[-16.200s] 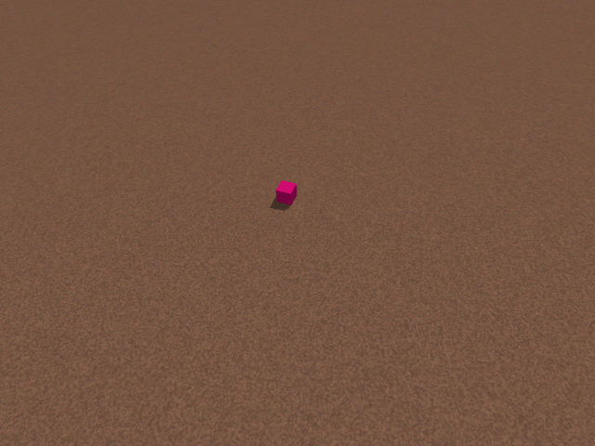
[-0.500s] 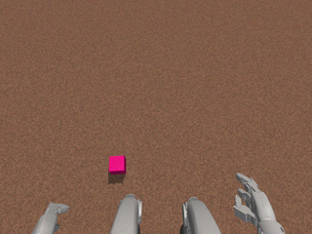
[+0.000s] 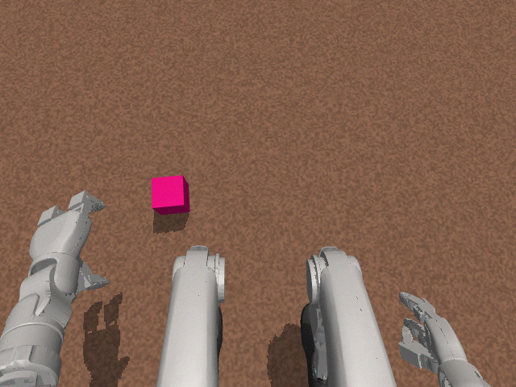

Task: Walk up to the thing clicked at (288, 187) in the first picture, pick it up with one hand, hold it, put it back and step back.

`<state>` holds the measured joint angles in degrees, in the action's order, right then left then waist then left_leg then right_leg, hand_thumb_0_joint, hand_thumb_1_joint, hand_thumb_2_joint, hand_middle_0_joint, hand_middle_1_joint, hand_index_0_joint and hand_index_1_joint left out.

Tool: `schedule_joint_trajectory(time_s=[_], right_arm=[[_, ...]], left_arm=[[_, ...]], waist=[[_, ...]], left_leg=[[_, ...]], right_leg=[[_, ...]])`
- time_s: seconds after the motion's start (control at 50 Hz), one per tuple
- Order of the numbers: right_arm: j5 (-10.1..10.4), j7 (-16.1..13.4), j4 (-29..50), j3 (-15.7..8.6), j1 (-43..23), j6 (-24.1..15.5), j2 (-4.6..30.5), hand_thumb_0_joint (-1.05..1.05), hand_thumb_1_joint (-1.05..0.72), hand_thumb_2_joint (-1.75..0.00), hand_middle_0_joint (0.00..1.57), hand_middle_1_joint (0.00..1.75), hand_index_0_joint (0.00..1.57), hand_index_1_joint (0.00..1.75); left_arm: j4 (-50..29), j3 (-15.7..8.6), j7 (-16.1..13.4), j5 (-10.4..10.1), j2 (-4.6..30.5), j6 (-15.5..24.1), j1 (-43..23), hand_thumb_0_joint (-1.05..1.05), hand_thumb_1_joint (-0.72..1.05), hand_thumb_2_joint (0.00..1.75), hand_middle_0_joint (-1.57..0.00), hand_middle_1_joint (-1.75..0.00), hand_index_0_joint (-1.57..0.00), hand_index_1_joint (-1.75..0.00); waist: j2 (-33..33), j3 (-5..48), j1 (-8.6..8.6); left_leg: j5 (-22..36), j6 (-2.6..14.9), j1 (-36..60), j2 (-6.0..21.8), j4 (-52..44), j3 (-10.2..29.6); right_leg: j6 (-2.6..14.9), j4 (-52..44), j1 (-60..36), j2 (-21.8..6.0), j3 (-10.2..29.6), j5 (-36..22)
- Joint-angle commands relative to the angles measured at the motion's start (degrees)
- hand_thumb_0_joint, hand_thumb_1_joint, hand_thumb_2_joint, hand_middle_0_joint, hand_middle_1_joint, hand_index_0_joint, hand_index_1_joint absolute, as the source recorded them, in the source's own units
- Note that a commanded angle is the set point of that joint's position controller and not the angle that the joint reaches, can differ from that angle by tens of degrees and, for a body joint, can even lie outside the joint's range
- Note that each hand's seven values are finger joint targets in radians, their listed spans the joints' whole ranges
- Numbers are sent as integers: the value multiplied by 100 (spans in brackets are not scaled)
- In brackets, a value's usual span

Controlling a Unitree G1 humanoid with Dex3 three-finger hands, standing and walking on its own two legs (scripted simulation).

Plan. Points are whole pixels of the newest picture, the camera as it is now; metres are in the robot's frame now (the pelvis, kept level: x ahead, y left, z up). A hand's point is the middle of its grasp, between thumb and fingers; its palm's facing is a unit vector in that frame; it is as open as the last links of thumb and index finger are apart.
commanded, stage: rise first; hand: left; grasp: from above
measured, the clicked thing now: (171, 195) +0.49 +0.25 -0.39
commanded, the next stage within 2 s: approach in 1.06 s
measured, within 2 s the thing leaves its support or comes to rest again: neither
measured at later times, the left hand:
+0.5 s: hand (109, 223) +0.38 +0.32 -0.22, palm faces -0.45 -0.12 -0.88, open 14.2 cm
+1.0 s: hand (124, 214) +0.40 +0.31 -0.26, palm faces -0.45 -0.08 -0.89, open 14.0 cm
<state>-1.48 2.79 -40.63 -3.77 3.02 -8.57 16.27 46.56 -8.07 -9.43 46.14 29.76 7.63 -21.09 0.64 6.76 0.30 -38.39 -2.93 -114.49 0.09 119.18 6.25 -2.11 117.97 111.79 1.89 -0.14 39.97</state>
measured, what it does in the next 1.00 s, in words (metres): lowers itself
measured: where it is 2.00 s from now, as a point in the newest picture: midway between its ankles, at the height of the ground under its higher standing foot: (263, 364)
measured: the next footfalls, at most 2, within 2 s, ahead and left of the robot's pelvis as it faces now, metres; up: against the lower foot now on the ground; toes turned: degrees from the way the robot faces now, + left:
none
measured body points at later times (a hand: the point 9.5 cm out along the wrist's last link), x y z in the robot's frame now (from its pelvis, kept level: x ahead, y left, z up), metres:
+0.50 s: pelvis -0.01 +0.01 -0.06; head +0.20 +0.07 +0.33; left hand +0.40 +0.32 -0.17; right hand +0.09 -0.27 -0.18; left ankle +0.08 +0.14 -0.40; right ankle +0.08 -0.13 -0.40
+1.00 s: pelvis +0.00 +0.01 -0.09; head +0.22 +0.06 +0.30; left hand +0.42 +0.31 -0.20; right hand +0.08 -0.26 -0.21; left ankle +0.08 +0.14 -0.40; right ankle +0.08 -0.13 -0.40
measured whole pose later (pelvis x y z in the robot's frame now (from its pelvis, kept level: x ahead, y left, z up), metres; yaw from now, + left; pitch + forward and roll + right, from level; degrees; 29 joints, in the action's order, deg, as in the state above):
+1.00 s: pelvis +0.00 +0.01 -0.09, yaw -3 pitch +34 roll -7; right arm -7.0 7.1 -44.3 -0.5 6.1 -3.0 13.8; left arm 75.9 -7.8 -24.5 70.6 37.7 13.2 -43.4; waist -0.9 5.1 7.9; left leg -38.8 -2.2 -130.1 -0.9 134.9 8.6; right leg -3.5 131.6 125.6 2.9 -1.3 40.3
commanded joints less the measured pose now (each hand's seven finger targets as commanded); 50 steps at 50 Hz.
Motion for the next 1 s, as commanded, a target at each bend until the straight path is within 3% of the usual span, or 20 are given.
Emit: schedule_joint_trajectory(time_s=[0.0,0.02,0.14,0.18,0.34,0.4,0.44,0.52,0.66,0.78,0.84,0.98], right_arm=[[-24,-30,358,-436,832,-105,1060,0,-89,-90,20,30,20,30],[-25,-30,329,-425,838,-69,1076,0,-89,-91,20,30,20,30],[-83,46,206,-357,976,133,1099,0,-89,-90,20,30,20,30],[-93,78,219,-332,972,231,1126,0,-89,-90,20,30,20,30],[-232,190,50,-210,1099,446,1157,0,-89,-90,20,30,20,30],[-290,233,-30,-203,1170,476,1142,0,-89,-90,20,30,20,30],[-309,250,-49,-209,1208,484,1174,0,-89,-90,20,30,20,30],[-355,274,-90,-219,1181,486,1180,0,-89,-90,20,30,20,30],[-426,316,-145,-193,1210,486,1175,0,-90,-90,20,30,20,30],[-509,359,-182,-128,1244,460,1094,0,-90,-90,20,30,20,30],[-535,368,-191,-116,1263,459,1088,0,-90,-90,20,30,20,30],[-567,377,-209,-95,1247,468,1021,0,-90,-90,20,30,20,30]], left_arm=[[-492,-442,-214,405,1868,241,-1342,0,-54,101,-6,-105,-7,-104],[-353,-516,-250,477,2078,295,-1492,0,-56,101,-6,-105,-6,-104],[299,-275,-407,891,1961,526,-2017,0,-54,101,-5,-100,-5,-99],[556,-285,-509,1089,2103,564,-2147,0,-54,101,-5,-98,-5,-98],[1150,-286,-1065,1765,2345,615,-2869,0,-54,100,-5,-97,-5,-96],[1375,-119,-1204,1958,2118,578,-3052,0,-54,101,-5,-96,-5,-96],[1446,-164,-1289,2079,2221,553,-3159,0,-53,99,-5,-98,-6,-96],[1661,-1,-1408,2204,2042,497,-3302,0,-51,96,-5,-100,-8,-97],[1883,-28,-1577,2389,2167,481,-3598,0,-50,96,-5,-102,-8,-99],[2182,-101,-1698,2397,2169,493,-3613,0,-50,95,-5,-103,-9,-100],[2193,-221,-1737,2405,2379,499,-3662,0,-51,96,-6,-103,-9,-100],[2245,-222,-1765,2379,2321,544,-3677,0,-49,94,-6,-104,-10,-100]], waist=[[218,4018,70],[215,3899,51],[438,3324,208],[573,3204,220],[886,3324,365],[1083,3362,450],[1214,3498,445],[1378,3436,530],[1253,3474,650],[1081,3424,704],[1033,3526,699],[1134,3531,723]], left_leg=[[788,435,2212,-73,-1055,-603],[579,447,2078,-84,-997,-614],[28,431,1803,-113,-941,-456],[-80,420,1803,-114,-923,-400],[365,418,1758,-139,-559,-438],[514,388,1865,-128,-516,-406],[600,383,1931,-131,-481,-388],[523,340,2052,-106,-553,-260],[616,393,1843,-99,-268,-311],[697,447,1619,-95,-79,-398],[697,476,1478,-109,34,-479],[674,470,1407,-103,115,-463]], right_leg=[[319,-1389,-1966,55,-359,-877],[326,-1364,-1827,71,-361,-637],[385,-1043,-1034,95,-572,-114],[412,-915,-781,101,-623,-46],[436,-581,-445,74,-680,-491],[438,-429,-309,70,-730,-675],[426,-351,-267,59,-755,-760],[419,-174,32,36,-823,-734],[389,-109,65,49,-791,-866],[369,-93,-53,76,-777,-974],[372,-138,-219,100,-740,-992],[376,2,-161,113,-766,-963]])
